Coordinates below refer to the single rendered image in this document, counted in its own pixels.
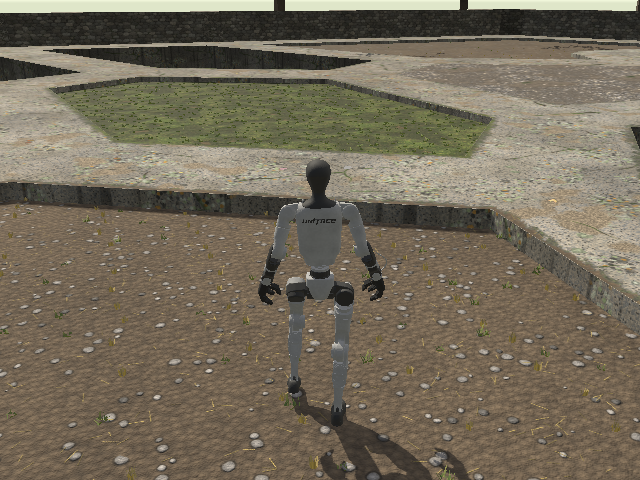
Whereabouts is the left robot thigh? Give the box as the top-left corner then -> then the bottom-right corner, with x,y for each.
286,277 -> 307,331

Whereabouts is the robot left hand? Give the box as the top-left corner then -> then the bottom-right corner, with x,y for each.
258,281 -> 281,305

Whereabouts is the robot right hand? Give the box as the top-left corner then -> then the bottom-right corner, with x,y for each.
362,278 -> 385,301

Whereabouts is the humanoid robot torso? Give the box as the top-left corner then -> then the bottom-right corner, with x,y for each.
295,198 -> 343,300

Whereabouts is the robot right forearm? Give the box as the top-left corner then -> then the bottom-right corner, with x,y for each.
361,241 -> 382,281

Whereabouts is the robot left upper arm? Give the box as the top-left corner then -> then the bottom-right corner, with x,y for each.
271,203 -> 298,260

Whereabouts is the robot right upper arm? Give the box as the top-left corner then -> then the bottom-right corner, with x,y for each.
340,202 -> 370,257

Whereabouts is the robot left forearm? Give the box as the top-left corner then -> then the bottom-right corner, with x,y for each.
260,244 -> 281,286

